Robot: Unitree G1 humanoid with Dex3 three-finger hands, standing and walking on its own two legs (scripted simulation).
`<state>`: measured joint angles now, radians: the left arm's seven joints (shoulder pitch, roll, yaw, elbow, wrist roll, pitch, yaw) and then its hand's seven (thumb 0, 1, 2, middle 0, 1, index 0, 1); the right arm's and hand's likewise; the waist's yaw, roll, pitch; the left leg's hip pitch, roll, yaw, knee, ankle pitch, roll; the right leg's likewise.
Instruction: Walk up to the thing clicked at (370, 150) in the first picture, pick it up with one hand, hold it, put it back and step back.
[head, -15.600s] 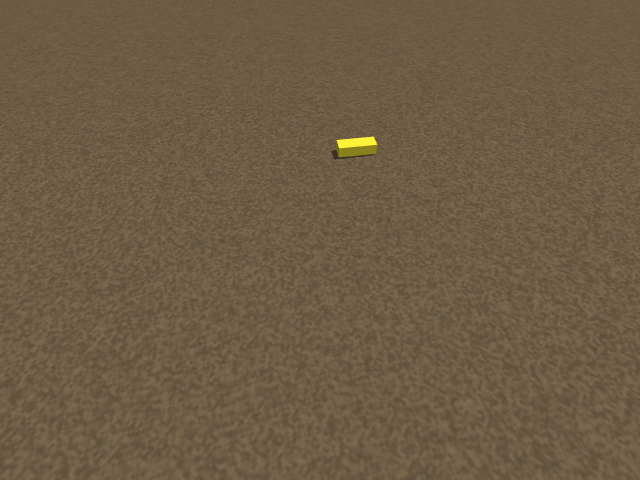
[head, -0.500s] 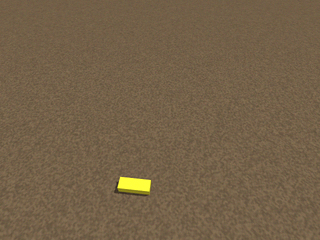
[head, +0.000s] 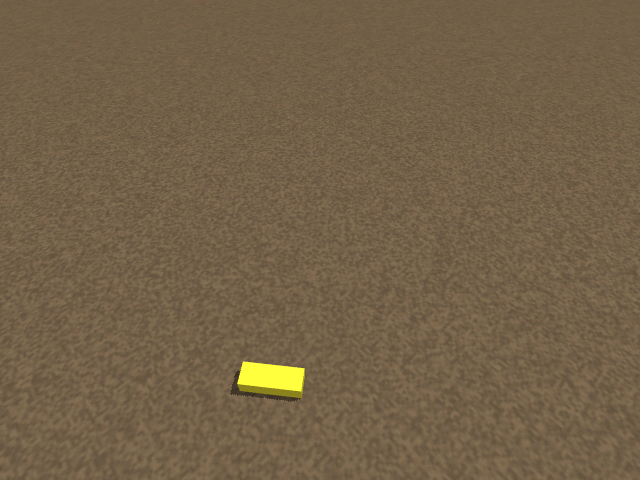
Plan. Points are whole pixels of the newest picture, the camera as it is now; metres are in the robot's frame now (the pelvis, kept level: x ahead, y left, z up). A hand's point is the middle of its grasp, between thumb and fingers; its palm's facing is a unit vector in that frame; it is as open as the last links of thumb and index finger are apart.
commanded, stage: stand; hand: left
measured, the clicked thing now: (272, 379) +0.55 +0.17 -0.75
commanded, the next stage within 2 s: walk up in 0.88 s
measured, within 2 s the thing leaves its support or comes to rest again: neither
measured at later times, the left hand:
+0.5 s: hand out of the picture +0.06 +0.25 -0.15, palm faces -0.03 -0.94 -0.35, open 7.4 cm
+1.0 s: hand out of the picture +0.07 +0.25 -0.16, palm faces -0.05 -0.94 -0.35, open 7.4 cm
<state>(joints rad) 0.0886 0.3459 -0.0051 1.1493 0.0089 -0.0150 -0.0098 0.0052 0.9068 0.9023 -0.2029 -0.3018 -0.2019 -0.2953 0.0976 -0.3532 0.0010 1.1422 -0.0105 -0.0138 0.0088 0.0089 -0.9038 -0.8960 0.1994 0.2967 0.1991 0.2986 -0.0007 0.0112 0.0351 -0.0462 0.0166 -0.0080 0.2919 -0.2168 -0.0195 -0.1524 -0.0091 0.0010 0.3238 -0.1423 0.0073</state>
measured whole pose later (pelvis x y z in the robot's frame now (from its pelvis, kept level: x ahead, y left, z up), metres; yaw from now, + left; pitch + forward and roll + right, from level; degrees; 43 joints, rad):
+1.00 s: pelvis +0.01 -0.01 -0.01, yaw -2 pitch -2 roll +1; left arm 0.18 0.38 0.04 1.09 0.04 0.01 -0.05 0.01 0.91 0.90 -0.20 -0.30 -0.20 -0.30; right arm 0.21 -0.36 -0.04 1.06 -0.04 -0.05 0.02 0.01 -0.90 -0.90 0.20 0.30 0.20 0.30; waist -0.01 0.00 0.02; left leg -0.05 0.02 0.01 0.36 -0.28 0.01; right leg -0.27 0.01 0.02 0.63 -0.39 -0.02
